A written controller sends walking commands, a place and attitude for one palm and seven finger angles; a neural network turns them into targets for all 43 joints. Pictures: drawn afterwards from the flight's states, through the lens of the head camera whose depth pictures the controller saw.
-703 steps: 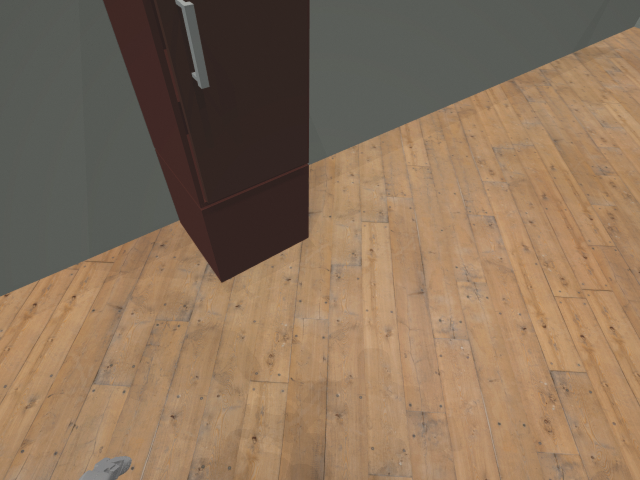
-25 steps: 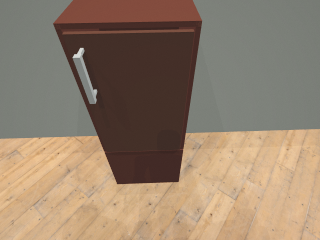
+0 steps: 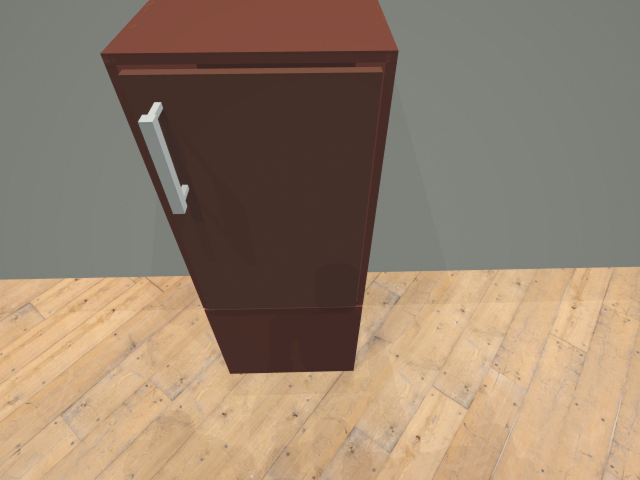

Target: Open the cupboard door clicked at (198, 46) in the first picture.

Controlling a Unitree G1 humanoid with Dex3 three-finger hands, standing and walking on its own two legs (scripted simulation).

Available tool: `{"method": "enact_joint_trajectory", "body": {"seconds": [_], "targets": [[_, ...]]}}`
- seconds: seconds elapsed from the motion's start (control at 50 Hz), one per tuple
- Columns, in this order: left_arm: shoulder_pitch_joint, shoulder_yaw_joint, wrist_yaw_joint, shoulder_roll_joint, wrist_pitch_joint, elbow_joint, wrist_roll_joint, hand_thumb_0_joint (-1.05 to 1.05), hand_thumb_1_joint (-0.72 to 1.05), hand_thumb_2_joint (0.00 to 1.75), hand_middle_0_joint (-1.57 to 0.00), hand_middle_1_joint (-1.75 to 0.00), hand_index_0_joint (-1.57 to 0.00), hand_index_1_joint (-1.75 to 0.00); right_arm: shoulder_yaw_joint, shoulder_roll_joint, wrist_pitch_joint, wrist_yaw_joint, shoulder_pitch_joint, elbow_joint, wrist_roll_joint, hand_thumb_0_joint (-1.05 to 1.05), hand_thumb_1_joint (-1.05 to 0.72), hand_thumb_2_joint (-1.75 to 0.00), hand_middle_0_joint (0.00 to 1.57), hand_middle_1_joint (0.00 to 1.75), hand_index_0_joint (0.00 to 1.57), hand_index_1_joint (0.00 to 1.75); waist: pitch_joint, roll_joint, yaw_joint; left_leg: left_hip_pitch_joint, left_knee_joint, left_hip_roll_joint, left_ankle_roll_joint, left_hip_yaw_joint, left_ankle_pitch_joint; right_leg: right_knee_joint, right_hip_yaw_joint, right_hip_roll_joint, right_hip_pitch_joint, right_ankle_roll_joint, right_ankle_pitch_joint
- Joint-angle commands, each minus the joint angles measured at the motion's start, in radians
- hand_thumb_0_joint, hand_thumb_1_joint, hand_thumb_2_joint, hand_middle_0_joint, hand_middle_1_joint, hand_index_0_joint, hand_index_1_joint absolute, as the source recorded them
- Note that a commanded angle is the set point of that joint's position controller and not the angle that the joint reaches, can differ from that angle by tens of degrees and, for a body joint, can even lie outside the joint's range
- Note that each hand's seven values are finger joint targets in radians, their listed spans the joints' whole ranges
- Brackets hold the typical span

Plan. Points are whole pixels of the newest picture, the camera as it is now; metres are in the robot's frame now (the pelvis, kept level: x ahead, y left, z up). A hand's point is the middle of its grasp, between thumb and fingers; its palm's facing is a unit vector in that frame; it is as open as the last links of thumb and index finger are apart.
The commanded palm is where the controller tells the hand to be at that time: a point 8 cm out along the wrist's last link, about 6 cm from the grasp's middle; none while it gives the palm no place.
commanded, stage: look again from close up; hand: left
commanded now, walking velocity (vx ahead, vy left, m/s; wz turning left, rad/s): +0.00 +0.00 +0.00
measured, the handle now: (168, 161) +0.53 +0.28 +0.12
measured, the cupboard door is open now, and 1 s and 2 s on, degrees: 0 0 0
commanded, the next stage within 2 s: come to a stop and stand still in 0.48 s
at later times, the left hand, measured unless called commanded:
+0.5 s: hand out of the picture -0.01 +0.16 -0.18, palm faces +0.04 -0.98 -0.17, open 7.4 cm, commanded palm none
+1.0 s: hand out of the picture -0.03 +0.22 -0.18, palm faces +0.02 -0.98 -0.18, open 7.4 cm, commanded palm none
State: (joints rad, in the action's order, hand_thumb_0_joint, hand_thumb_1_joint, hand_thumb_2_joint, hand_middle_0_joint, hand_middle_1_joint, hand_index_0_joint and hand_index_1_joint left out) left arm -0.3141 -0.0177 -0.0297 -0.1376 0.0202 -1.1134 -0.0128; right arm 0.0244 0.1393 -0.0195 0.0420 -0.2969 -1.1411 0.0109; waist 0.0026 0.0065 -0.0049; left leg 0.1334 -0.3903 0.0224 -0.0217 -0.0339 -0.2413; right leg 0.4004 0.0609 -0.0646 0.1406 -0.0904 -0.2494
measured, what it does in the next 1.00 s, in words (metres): shifts its weight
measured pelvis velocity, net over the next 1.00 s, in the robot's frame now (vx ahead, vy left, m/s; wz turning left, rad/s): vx -0.03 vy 0.05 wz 0.00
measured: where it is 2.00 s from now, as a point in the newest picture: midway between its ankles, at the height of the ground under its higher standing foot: outside the picture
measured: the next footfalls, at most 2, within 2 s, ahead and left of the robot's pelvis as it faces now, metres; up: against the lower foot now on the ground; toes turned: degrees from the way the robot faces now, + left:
none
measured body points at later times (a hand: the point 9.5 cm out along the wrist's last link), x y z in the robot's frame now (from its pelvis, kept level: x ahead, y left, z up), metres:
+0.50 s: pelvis +0.00 +0.00 +0.00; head +0.00 -0.01 +0.45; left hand -0.02 +0.21 -0.16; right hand -0.02 -0.21 -0.16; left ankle -0.02 +0.13 -0.74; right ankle -0.02 -0.06 -0.74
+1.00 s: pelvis -0.03 +0.05 +0.00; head -0.04 +0.05 +0.44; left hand -0.03 +0.27 -0.16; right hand -0.03 -0.17 -0.16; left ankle -0.01 +0.13 -0.74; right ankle -0.02 -0.06 -0.74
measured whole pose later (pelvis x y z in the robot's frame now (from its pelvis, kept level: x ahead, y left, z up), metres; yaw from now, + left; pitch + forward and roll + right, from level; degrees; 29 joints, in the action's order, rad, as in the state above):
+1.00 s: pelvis -0.03 +0.05 +0.00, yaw +0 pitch -1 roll +0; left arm -0.32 -0.01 -0.03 -0.15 0.01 -1.07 -0.02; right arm 0.01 0.14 0.00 0.02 -0.33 -1.06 0.02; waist -0.01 0.00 0.00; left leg 0.23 -0.48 -0.05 0.06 -0.05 -0.23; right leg 0.48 0.05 -0.01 0.22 -0.02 -0.24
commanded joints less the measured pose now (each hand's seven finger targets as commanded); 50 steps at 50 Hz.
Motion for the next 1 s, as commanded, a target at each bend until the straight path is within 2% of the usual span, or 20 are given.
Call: {"method": "enact_joint_trajectory", "body": {"seconds": [0.0,0.3,0.36,0.42,0.5,0.58,0.6,0.62,0.64,0.66,0.68,0.7,0.72,0.74,0.76,0.8,0.82,0.84,0.88,0.98], "targets": [[-0.057,0.020,-0.005,-0.100,0.014,0.029,0.007,0.00,0.90,0.90,-0.20,-0.30,-0.20,-0.30,-0.011,0.080,-0.007,0.002,-0.074,0.021,0.001,0.00,-0.90,-0.90,0.20,0.30,0.20,0.30,0.078,-0.022,0.003,0.066,0.049,0.069,0.041,0.052,0.094,-0.098,-0.165,0.174,0.010,0.031,0.197],[-0.077,0.021,-0.008,-0.089,0.016,0.025,0.007,0.00,0.90,0.90,-0.20,-0.30,-0.20,-0.30,-0.011,0.069,-0.011,0.006,-0.098,0.013,0.000,0.00,-0.90,-0.90,0.20,0.30,0.20,0.30,0.060,-0.010,0.001,0.063,0.043,0.071,0.039,0.050,0.116,-0.092,-0.158,0.173,-0.011,0.037,0.244],[-0.075,0.022,-0.009,-0.090,0.015,0.025,0.007,0.00,0.90,0.90,-0.20,-0.30,-0.20,-0.30,-0.012,0.063,-0.010,0.006,-0.104,0.011,0.000,0.00,-0.90,-0.90,0.20,0.30,0.20,0.30,0.066,-0.002,0.001,0.070,0.043,0.070,0.038,0.048,0.108,-0.094,-0.157,0.172,-0.010,0.039,0.233],[-0.072,0.022,-0.009,-0.087,0.014,0.023,0.006,0.00,0.90,0.90,-0.20,-0.30,-0.20,-0.30,-0.011,0.060,-0.008,0.007,-0.108,0.010,0.001,0.00,-0.90,-0.90,0.20,0.30,0.20,0.30,0.091,-0.024,0.003,0.076,0.048,0.071,0.038,0.051,0.096,-0.101,-0.158,0.167,0.004,0.039,0.208],[-0.083,0.022,-0.009,-0.085,0.016,0.022,0.007,0.00,0.90,0.90,-0.20,-0.30,-0.20,-0.30,-0.012,0.063,-0.012,0.007,-0.107,0.013,0.000,0.00,-0.90,-0.90,0.20,0.30,0.20,0.30,0.060,-0.014,-0.001,0.065,0.041,0.070,0.041,0.051,0.118,-0.094,-0.158,0.170,-0.013,0.043,0.241],[-0.083,0.022,-0.009,-0.084,0.014,0.022,0.007,0.00,0.90,0.90,-0.20,-0.30,-0.20,-0.30,-0.012,0.060,-0.008,0.007,-0.106,0.010,0.001,0.00,-0.90,-0.90,0.20,0.30,0.20,0.30,0.090,-0.020,0.000,0.077,0.043,0.067,0.039,0.051,0.095,-0.105,-0.160,0.171,0.006,0.047,0.205],[-0.156,0.036,-0.057,-0.120,0.048,-0.011,-0.008,0.00,0.90,0.90,-0.20,-0.30,-0.20,-0.30,-0.028,0.098,-0.021,-0.003,0.019,0.075,-0.006,0.00,-0.90,-0.90,0.20,0.30,0.20,0.30,0.133,-0.034,-0.035,0.185,-0.224,0.042,0.002,-0.040,0.007,-0.062,-0.245,0.251,0.016,0.171,0.952],[-0.170,0.040,-0.055,-0.180,0.054,0.000,-0.003,0.00,0.90,0.90,-0.20,-0.30,-0.20,-0.30,-0.022,0.075,-0.007,-0.005,0.010,0.123,-0.011,0.00,-0.90,-0.90,0.20,0.30,0.20,0.30,0.090,-0.051,0.004,0.229,-0.257,0.006,0.022,-0.020,-0.110,0.003,-0.226,0.311,-0.113,0.152,1.306],[-0.168,0.038,-0.051,-0.156,0.048,0.027,0.000,0.00,0.90,0.90,-0.20,-0.30,-0.20,-0.30,-0.027,0.043,-0.002,-0.001,-0.051,0.121,-0.007,0.00,-0.90,-0.90,0.20,0.30,0.20,0.30,0.002,-0.054,0.011,0.212,-0.277,0.010,0.045,0.000,-0.146,0.043,-0.227,0.328,-0.158,0.131,1.306],[-0.146,0.035,-0.048,-0.136,0.041,0.037,-0.002,0.00,0.90,0.90,-0.20,-0.30,-0.20,-0.30,-0.034,0.040,-0.004,-0.003,-0.068,0.125,-0.009,0.00,-0.90,-0.90,0.20,0.30,0.20,0.30,-0.086,-0.040,0.023,0.196,-0.264,0.013,0.049,0.007,-0.126,0.068,-0.181,0.301,-0.187,0.059,1.178],[-0.119,0.028,-0.042,-0.127,0.035,0.046,0.003,0.00,0.90,0.90,-0.20,-0.30,-0.20,-0.30,-0.031,0.039,0.000,-0.006,-0.069,0.120,-0.012,0.00,-0.90,-0.90,0.20,0.30,0.20,0.30,-0.131,-0.058,0.027,0.140,-0.224,0.016,0.043,0.012,-0.092,0.054,-0.167,0.281,-0.168,0.001,0.962],[-0.088,0.026,-0.035,-0.124,0.032,0.061,0.002,0.00,0.90,0.90,-0.20,-0.30,-0.20,-0.30,-0.031,0.038,0.004,-0.009,-0.079,0.117,-0.010,0.00,-0.90,-0.90,0.20,0.30,0.20,0.30,-0.142,-0.078,0.034,0.089,-0.173,0.009,0.036,0.012,-0.055,0.033,-0.167,0.265,-0.127,-0.019,0.739],[-0.045,0.026,-0.033,-0.115,0.023,0.072,0.003,0.00,0.90,0.90,-0.20,-0.30,-0.20,-0.30,-0.033,0.038,0.007,-0.011,-0.088,0.109,-0.006,0.00,-0.90,-0.90,0.20,0.30,0.20,0.30,-0.082,-0.057,0.046,0.037,-0.118,0.015,0.034,0.012,-0.004,0.010,-0.152,0.241,-0.021,-0.018,0.468],[-0.035,0.022,-0.028,-0.103,0.017,0.073,0.005,0.00,0.90,0.90,-0.20,-0.30,-0.20,-0.30,-0.032,0.051,0.009,-0.013,-0.084,0.110,0.001,0.00,-0.90,-0.90,0.20,0.30,0.20,0.30,-0.019,-0.054,0.042,0.030,-0.093,0.024,0.037,0.034,0.002,-0.023,-0.158,0.219,0.065,-0.005,0.210],[-0.030,0.021,-0.024,-0.090,0.013,0.070,0.005,0.00,0.90,0.90,-0.20,-0.30,-0.20,-0.30,-0.032,0.066,0.009,-0.013,-0.079,0.112,0.006,0.00,-0.90,-0.90,0.20,0.30,0.20,0.30,0.055,-0.023,0.039,0.056,-0.065,0.045,0.045,0.060,0.001,-0.057,-0.170,0.197,0.136,0.006,0.020],[-0.033,0.023,-0.021,-0.084,0.009,0.076,0.002,0.00,0.90,0.90,-0.20,-0.30,-0.20,-0.30,-0.032,0.093,0.013,-0.019,-0.069,0.123,0.012,0.00,-0.90,-0.90,0.20,0.30,0.20,0.30,0.168,-0.020,0.029,0.144,-0.025,0.067,0.059,0.097,-0.066,-0.106,-0.176,0.166,0.212,0.014,-0.198],[-0.025,0.024,-0.019,-0.092,0.003,0.072,-0.001,0.00,0.90,0.90,-0.20,-0.30,-0.20,-0.30,-0.032,0.091,0.011,-0.021,-0.068,0.120,0.014,0.00,-0.90,-0.90,0.20,0.30,0.20,0.30,0.183,0.062,0.029,0.167,0.016,0.066,0.065,0.122,-0.099,-0.076,-0.160,0.160,0.215,0.015,-0.215],[-0.034,0.024,-0.015,-0.096,0.000,0.071,-0.002,0.00,0.90,0.90,-0.20,-0.30,-0.20,-0.30,-0.029,0.089,0.009,-0.021,-0.065,0.122,0.015,0.00,-0.90,-0.90,0.20,0.30,0.20,0.30,0.186,0.075,0.019,0.203,0.057,0.070,0.073,0.145,-0.139,-0.047,-0.146,0.144,0.184,0.022,-0.186],[-0.063,0.021,-0.009,-0.085,-0.002,0.066,-0.003,0.00,0.90,0.90,-0.20,-0.30,-0.20,-0.30,-0.031,0.105,0.005,-0.018,-0.063,0.133,0.015,0.00,-0.90,-0.90,0.20,0.30,0.20,0.30,0.172,0.059,0.004,0.254,0.110,0.081,0.083,0.178,-0.225,-0.014,-0.126,0.129,0.131,0.029,-0.142],[-0.077,0.019,-0.003,-0.075,-0.005,0.066,-0.006,0.00,0.90,0.90,-0.20,-0.30,-0.20,-0.30,-0.034,0.126,-0.005,-0.016,-0.058,0.136,0.012,0.00,-0.90,-0.90,0.20,0.30,0.20,0.30,0.105,0.019,-0.008,0.262,0.164,0.100,0.098,0.218,-0.258,0.037,-0.086,0.126,0.059,0.041,-0.058]]}}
